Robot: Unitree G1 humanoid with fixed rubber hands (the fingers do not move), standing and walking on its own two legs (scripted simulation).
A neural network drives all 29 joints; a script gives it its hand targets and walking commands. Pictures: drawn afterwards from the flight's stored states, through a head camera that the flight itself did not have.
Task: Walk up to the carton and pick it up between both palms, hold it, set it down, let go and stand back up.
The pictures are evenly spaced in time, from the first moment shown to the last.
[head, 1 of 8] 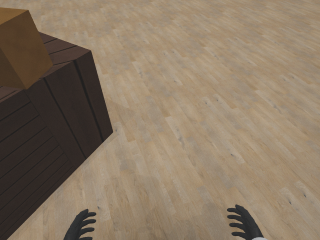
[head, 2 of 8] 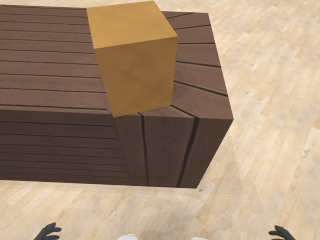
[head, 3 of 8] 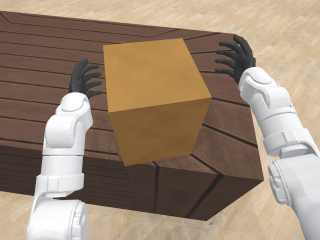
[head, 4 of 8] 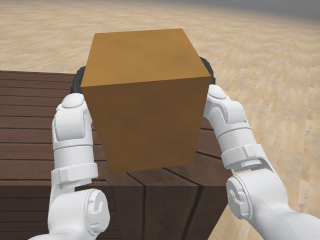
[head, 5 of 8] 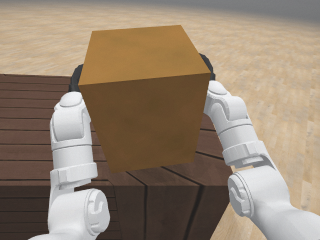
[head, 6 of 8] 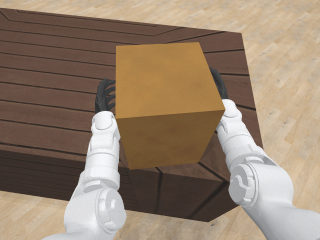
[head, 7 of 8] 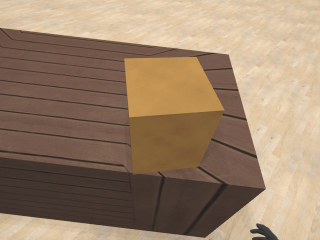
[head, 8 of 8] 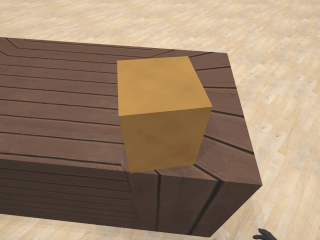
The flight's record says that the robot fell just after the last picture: no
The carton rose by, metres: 0.19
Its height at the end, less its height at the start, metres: +0.00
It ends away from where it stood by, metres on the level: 0.02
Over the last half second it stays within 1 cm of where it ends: yes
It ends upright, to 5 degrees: yes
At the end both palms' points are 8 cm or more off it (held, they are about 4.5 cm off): yes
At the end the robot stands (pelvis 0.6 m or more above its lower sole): yes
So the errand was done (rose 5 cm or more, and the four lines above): yes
